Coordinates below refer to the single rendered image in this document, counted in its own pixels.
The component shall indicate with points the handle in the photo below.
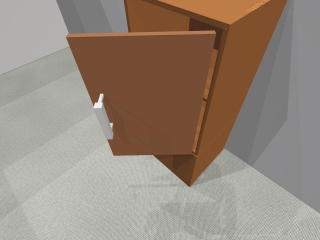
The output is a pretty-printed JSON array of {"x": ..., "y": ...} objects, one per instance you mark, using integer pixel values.
[{"x": 102, "y": 117}]

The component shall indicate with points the cupboard door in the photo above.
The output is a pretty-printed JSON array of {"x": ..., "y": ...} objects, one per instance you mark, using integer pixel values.
[{"x": 153, "y": 85}]

